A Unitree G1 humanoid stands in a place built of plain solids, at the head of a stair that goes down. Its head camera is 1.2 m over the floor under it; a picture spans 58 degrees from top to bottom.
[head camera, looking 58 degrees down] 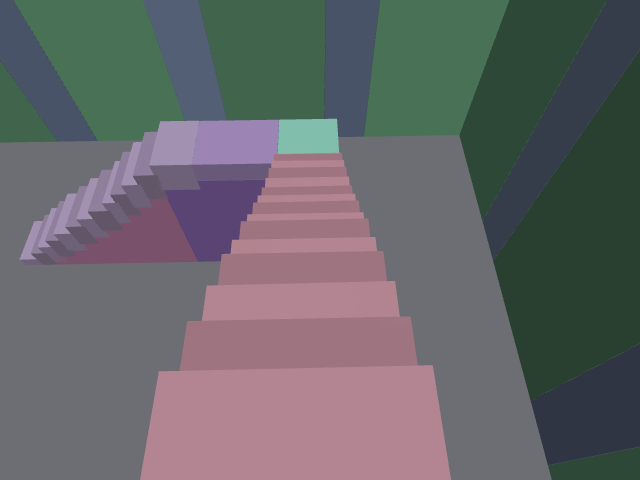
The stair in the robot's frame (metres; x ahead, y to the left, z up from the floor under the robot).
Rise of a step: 0.18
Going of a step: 0.23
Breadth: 0.76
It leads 1 degrees to the left of straight ahead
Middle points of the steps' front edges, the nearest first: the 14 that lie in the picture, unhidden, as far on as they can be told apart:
0.33 0.06 0.00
0.55 0.07 -0.18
0.77 0.07 -0.36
1.02 0.08 -0.55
1.21 0.08 -0.73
1.46 0.09 -0.91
1.64 0.09 -1.09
1.87 0.10 -1.28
2.08 0.10 -1.46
2.30 0.11 -1.64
2.56 0.11 -1.82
2.84 0.12 -2.00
3.09 0.13 -2.18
3.35 0.13 -2.37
